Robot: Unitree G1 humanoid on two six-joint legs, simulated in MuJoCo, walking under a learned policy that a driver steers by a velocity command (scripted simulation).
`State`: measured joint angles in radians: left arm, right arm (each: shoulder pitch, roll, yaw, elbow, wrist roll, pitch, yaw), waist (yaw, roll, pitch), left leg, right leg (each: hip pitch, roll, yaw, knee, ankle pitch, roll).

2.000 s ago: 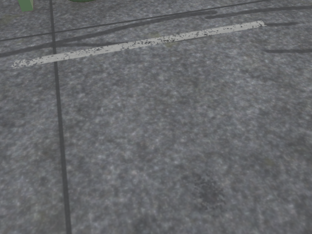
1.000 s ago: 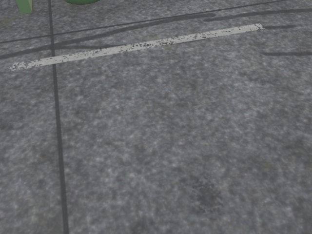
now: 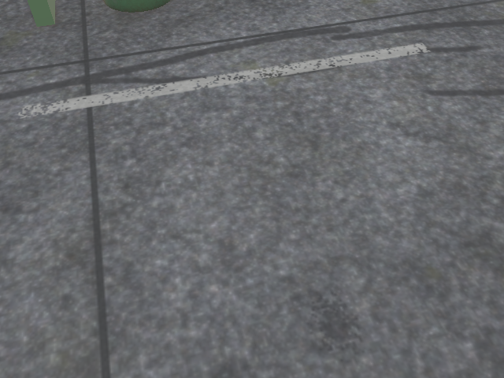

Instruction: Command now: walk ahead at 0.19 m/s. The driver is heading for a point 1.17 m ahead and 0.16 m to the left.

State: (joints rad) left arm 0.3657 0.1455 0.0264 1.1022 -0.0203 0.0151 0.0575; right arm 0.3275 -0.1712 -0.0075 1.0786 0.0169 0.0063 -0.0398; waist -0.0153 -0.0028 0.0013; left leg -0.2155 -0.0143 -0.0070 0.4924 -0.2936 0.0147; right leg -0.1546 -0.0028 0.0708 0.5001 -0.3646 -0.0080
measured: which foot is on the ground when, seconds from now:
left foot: down 0.00-0.14, up 0.16-0.58, down 0.60-1.00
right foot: down 0.00-0.60, up 0.62-1.00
